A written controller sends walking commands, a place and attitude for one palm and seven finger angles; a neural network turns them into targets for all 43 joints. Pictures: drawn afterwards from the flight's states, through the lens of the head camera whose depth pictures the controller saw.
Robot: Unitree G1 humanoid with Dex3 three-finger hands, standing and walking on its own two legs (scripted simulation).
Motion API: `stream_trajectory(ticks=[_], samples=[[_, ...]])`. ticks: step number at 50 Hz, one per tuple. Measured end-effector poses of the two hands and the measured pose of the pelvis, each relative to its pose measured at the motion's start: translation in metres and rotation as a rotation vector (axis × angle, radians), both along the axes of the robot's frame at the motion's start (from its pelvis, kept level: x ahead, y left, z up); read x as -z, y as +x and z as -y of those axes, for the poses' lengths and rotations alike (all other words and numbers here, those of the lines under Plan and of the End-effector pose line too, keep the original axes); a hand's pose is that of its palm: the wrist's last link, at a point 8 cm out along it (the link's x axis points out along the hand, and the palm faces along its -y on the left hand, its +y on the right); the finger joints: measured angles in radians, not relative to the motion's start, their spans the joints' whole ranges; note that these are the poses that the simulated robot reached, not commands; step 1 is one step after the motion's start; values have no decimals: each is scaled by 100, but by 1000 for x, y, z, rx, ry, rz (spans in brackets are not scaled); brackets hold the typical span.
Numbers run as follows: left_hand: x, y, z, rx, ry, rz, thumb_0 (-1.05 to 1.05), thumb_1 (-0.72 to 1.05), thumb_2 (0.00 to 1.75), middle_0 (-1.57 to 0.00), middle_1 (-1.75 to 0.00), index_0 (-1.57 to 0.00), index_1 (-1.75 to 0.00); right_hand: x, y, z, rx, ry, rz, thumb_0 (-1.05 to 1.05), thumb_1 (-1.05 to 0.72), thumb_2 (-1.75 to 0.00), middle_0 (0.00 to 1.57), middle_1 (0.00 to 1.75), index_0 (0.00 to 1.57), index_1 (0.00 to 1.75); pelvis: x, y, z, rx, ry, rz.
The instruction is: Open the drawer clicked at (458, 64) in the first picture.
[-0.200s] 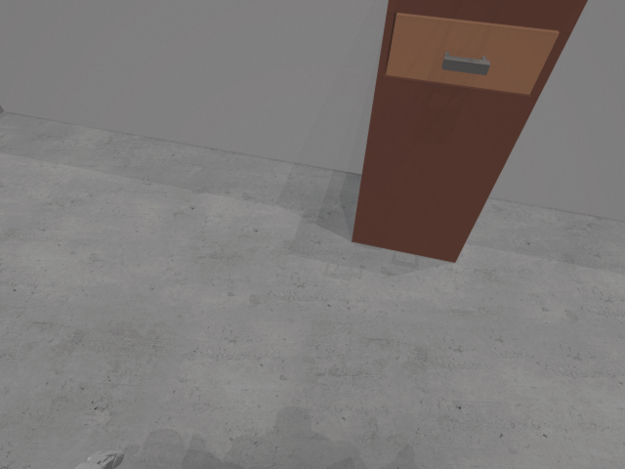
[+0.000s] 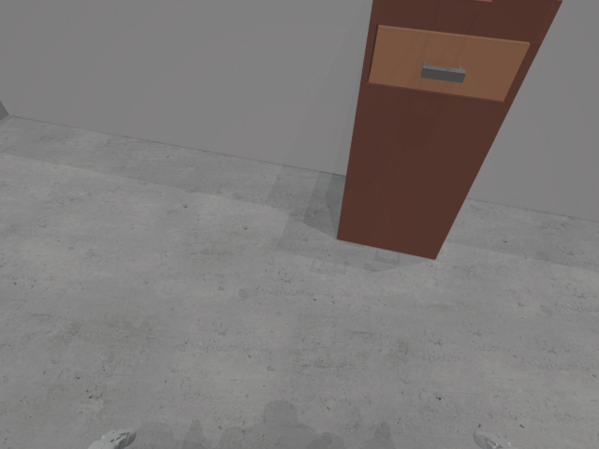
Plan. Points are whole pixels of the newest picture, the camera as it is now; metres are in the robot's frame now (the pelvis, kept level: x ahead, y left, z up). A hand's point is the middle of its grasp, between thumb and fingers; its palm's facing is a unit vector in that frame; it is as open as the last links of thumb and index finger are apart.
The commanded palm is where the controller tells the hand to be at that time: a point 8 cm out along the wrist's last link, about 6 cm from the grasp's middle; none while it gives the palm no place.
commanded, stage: stand and wait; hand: left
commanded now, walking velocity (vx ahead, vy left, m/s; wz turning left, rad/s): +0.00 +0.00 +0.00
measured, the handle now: (442, 70) +1.05 -0.33 +0.05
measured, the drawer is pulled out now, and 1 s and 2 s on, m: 0.00 0.00 0.00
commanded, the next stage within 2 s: look at it before walking up in 0.66 s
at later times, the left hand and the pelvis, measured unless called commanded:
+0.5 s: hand out of the picture +0.05 +0.24 -0.15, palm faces -0.04 -0.94 -0.34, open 7.3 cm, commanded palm none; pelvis -0.02 -0.01 +0.00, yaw +0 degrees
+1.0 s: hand out of the picture +0.05 +0.23 -0.15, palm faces -0.04 -0.94 -0.33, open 7.3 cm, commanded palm none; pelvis -0.02 -0.01 +0.01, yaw +0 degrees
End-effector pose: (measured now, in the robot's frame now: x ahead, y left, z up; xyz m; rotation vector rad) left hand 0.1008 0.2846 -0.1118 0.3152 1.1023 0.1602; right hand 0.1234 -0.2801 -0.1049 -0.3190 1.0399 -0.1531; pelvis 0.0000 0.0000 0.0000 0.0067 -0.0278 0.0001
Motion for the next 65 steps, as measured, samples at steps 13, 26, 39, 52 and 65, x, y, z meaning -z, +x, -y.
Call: stream_trajectory(ticks=[13, 26, 39, 52, 65], samples=[[5, -34, 4, -25, -1, -80, 1, 91, 90, -21, -30, -21, -30, 5, -37, 15, 36, -13, -94, 1, -90, -90, 21, 30, 21, 30, -3, -8, 7, 0, -1, 6], [4, -52, 1, -33, 15, -117, 1, 91, 90, -21, -30, -21, -30, 10, -77, 25, 72, -17, -178, 1, -90, -90, 20, 30, 21, 30, -5, -18, 11, 2, -2, 13], [1, -49, 6, -18, 9, -93, 1, 91, 90, -21, -30, -21, -30, 10, -81, 22, 68, -3, -164, 1, -90, -90, 20, 30, 21, 30, -6, -24, 12, 4, -1, 11], [2, -54, 7, -22, 6, -107, 1, 91, 90, -21, -30, -21, -30, 9, -78, 23, 65, -5, -163, 1, -90, -90, 20, 30, 21, 30, -6, -24, 13, 4, -1, 8], [2, -55, 6, -27, 10, -119, 1, 91, 90, -21, -30, -21, -30, 8, -74, 25, 62, -10, -163, 1, -90, -90, 20, 30, 21, 30, -7, -22, 13, 5, -2, 8]])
